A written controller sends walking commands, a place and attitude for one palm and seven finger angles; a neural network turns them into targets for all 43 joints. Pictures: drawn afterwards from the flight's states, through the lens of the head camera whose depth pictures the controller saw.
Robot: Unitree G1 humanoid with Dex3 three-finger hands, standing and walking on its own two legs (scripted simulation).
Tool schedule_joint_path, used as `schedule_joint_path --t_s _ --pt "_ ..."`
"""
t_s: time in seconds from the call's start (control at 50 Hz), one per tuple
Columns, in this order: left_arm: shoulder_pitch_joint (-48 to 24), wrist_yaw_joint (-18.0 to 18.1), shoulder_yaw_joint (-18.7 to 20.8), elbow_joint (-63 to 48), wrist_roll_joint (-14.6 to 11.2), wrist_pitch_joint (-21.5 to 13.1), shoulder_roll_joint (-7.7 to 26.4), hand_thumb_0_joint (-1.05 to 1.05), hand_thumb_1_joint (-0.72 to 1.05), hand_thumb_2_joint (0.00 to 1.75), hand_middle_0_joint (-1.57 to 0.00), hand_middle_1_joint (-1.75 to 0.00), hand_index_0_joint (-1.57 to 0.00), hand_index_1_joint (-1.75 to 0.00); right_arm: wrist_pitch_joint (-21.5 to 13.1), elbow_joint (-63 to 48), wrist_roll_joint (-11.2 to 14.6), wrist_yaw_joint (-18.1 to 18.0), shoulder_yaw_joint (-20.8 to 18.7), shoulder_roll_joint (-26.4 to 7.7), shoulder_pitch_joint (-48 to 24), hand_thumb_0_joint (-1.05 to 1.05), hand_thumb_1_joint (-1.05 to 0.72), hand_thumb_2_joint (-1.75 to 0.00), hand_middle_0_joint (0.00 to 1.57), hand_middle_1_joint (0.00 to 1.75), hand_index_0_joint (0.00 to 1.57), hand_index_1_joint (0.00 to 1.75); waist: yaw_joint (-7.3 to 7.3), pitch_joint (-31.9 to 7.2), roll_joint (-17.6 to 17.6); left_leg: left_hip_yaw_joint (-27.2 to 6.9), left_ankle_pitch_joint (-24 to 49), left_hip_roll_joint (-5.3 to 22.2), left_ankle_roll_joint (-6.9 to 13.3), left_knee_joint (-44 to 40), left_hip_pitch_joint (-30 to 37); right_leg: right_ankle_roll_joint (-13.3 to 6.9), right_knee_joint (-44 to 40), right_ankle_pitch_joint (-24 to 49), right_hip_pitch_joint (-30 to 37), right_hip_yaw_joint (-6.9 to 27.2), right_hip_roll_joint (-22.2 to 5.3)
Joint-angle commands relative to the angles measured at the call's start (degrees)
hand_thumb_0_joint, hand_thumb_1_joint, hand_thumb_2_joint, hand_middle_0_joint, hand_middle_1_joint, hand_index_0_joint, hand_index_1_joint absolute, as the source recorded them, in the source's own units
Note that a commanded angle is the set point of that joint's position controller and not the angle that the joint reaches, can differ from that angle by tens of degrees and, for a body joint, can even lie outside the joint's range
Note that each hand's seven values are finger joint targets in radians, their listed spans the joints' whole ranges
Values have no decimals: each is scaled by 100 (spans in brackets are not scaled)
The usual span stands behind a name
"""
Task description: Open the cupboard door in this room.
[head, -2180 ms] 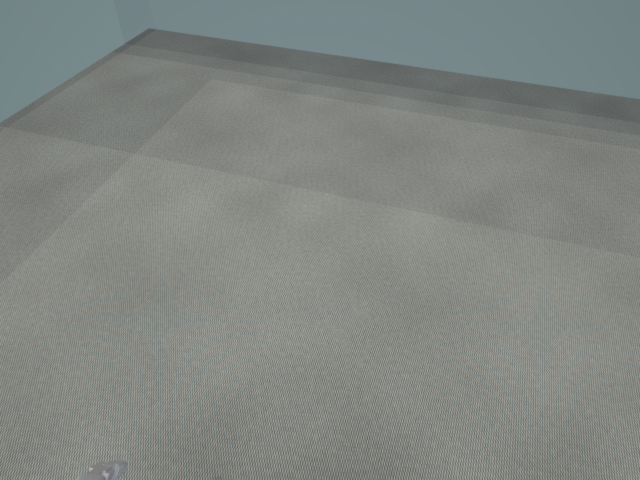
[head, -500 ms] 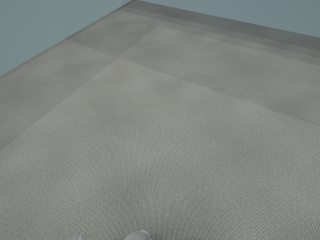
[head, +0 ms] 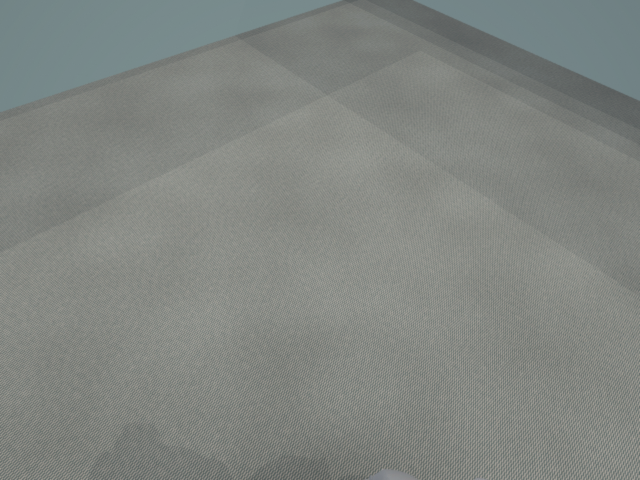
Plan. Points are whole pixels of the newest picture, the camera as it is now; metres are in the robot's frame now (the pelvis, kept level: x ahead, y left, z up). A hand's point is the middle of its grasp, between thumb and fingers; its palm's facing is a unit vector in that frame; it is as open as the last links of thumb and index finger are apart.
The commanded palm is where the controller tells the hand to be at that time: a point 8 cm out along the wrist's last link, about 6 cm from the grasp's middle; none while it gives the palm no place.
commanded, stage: turn or walk to find it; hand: left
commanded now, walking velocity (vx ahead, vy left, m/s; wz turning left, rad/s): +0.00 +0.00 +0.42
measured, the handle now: out of the picture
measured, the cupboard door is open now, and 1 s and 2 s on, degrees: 0 0 0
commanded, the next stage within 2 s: none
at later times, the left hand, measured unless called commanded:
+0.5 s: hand out of the picture -0.01 +0.18 -0.16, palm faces +0.25 -0.94 -0.23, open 7.4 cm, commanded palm none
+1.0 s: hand out of the picture -0.05 +0.23 -0.16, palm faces +0.43 -0.87 -0.24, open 7.4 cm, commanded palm none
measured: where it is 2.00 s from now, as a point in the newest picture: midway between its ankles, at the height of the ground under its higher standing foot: outside the picture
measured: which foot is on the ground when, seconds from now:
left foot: down 0.00-0.22, up 0.24-0.58, down 0.60-1.00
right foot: up 0.00-0.18, down 0.20-0.62, up 0.64-1.00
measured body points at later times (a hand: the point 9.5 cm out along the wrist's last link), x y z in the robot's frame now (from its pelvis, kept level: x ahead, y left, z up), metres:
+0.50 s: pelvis -0.02 -0.02 +0.00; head +0.01 -0.02 +0.45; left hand -0.02 +0.22 -0.14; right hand +0.08 -0.27 -0.15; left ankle -0.07 +0.10 -0.69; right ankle +0.01 -0.13 -0.74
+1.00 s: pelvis -0.05 +0.00 +0.00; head -0.03 +0.02 +0.45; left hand -0.07 +0.27 -0.14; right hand +0.10 -0.20 -0.14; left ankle -0.07 +0.10 -0.74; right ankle -0.01 -0.13 -0.70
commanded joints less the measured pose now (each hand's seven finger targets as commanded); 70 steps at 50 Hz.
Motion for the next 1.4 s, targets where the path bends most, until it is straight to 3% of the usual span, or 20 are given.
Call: schedule_joint_path --t_s 0.0,0.12,0.16,0.18,0.2,0.3,0.46,0.54,0.56,0.58,0.6,0.64,0.72,0.9,1.02,1.04,1.08,1.1,1.16,1.38 --pt "-127 27 63 -551 20 -181 243 0 90 90 -20 -30 -20 -30 -32 -271 -1 -83 -330 -1298 318 0 -90 -90 20 30 20 30 -248 -624 1094 -1393 2504 1391 857 -972 713 33 -469 108 -192 118 92" --pt "189 78 79 -597 -12 -265 185 0 90 90 -20 -30 -20 -30 43 -392 -29 -34 -393 -1287 121 0 -90 -90 20 30 20 30 -76 -608 1071 -1744 2121 1206 725 -720 33 -69 -2072 598 957 28 346" --pt "516 116 124 -546 20 -352 358 0 90 90 -20 -30 -20 -30 48 -442 32 2 -386 -1095 89 0 -90 -90 20 30 20 30 103 -677 572 -1550 1212 810 347 -86 -737 -111 -3445 1478 2012 211 92" --pt "610 163 211 -583 117 -435 824 0 90 90 -20 -30 -20 -30 44 -527 83 33 -326 -720 253 0 -90 -90 20 30 20 30 110 -765 -852 -764 -186 54 -81 1132 -1662 -517 -4100 1689 2605 1631 -1211" --pt "525 152 238 -680 109 -426 1175 0 90 90 -20 -30 -20 -30 73 -650 32 32 -341 -660 218 0 -90 -90 20 30 20 30 132 -586 -1406 -369 -1734 -324 -305 2376 -1888 -1121 -4274 2447 2044 2372 -2253" --pt "-376 163 101 -863 79 -443 487 0 90 90 -20 -30 -20 -30 231 -182 -19 149 -396 -723 463 0 -90 -90 20 30 20 30 -266 -162 -508 -329 -537 170 -414 3952 -1614 -1056 -4234 1614 1045 758 -1226" --pt "387 153 206 -472 135 -404 844 0 90 90 -20 -30 -20 -30 167 -263 51 128 -231 -529 -88 0 -90 -90 20 30 20 30 189 -474 -794 272 -1177 218 -479 1763 -1041 -1270 -3688 3232 1864 347 -1510" --pt "212 133 238 -396 93 -343 854 0 90 90 -20 -30 -20 -30 73 -140 55 85 -215 -583 425 0 -90 -90 20 30 20 30 -83 -751 -667 494 -239 150 -374 38 8 -852 -2936 3348 1608 -109 -1385" --pt "183 112 215 -415 38 -307 763 0 90 90 -20 -30 -20 -30 24 -77 48 90 -249 -777 661 0 -90 -90 20 30 20 30 -235 -884 -188 293 506 338 -290 -637 686 -550 -2373 2867 1164 -406 -1208" --pt "303 79 177 -568 -1 -261 425 0 90 90 -20 -30 -20 -30 -32 -115 -8 72 -367 -1329 762 0 -90 -90 20 30 20 30 -256 -960 1327 -1376 1778 1585 237 -989 1394 -123 -1302 1020 -125 -717 -530" --pt "-28 65 53 -762 49 -241 218 0 90 90 -20 -30 -20 -30 0 -120 15 55 -433 -1677 996 0 -90 -90 20 30 20 30 -406 -833 1905 -2024 2955 2404 804 -1143 1263 6 -296 -973 -658 -497 -179" --pt "-520 100 107 -670 50 -149 286 0 90 90 -20 -30 -20 -30 -30 9 -12 -90 -385 -1439 939 0 -90 -90 20 30 20 30 -453 -517 1629 -1844 2639 2030 813 -1191 721 -36 575 -462 -817 218 -203" --pt "-93 12 129 -344 39 -193 280 0 90 90 -20 -30 -20 -30 -114 -164 22 -119 -277 -1116 411 0 -90 -90 20 30 20 30 -149 -638 1080 -1015 3017 1381 676 -1078 865 59 566 415 -567 178 -146" --pt "-500 53 109 -592 25 -173 174 0 90 90 -20 -30 -20 -30 -26 -148 -26 -89 -355 -1155 638 0 -90 -90 20 30 20 30 -333 -468 1055 -1725 1983 1393 871 -1210 700 67 -726 143 -199 211 72" --pt "80 112 93 -558 -26 -291 149 0 90 90 -20 -30 -20 -30 30 -273 -14 -34 -407 -1158 392 0 -90 -90 20 30 20 30 -51 -752 1016 -1862 1974 1094 617 -649 -72 -74 -2861 1008 1386 108 315" --pt "256 130 117 -521 -6 -342 283 0 90 90 -20 -30 -20 -30 29 -299 24 -14 -391 -1050 341 0 -90 -90 20 30 20 30 58 -806 651 -1701 1442 827 364 -321 -497 -113 -3635 1518 1997 220 138" --pt "284 174 241 -624 109 -408 1061 0 90 90 -20 -30 -20 -30 36 -524 43 33 -337 -583 412 0 -90 -90 20 30 20 30 102 -618 -1447 -320 -1598 -352 -307 1866 -1931 -1108 -4388 1926 2267 2289 -2169" --pt "194 198 265 -688 51 -407 935 0 90 90 -20 -30 -20 -30 148 -495 -27 24 -410 -859 308 0 -90 -90 20 30 20 30 127 -583 -1374 -607 -1660 -84 -287 2802 -1758 -1319 -4475 1697 1613 2191 -2181" --pt "-525 152 103 -806 55 -424 499 0 90 90 -20 -30 -20 -30 230 -155 -35 125 -413 -721 529 0 -90 -90 20 30 20 30 -291 -57 -422 -423 -637 120 -397 3906 -1781 -1056 -4267 1679 1120 894 -1267" --pt "337 142 231 -351 134 -398 867 0 90 90 -20 -30 -20 -30 132 -243 71 104 -223 -525 -27 0 -90 -90 20 30 20 30 141 -517 -864 371 -1064 184 -480 1278 -817 -1193 -3402 3957 1974 230 -1506"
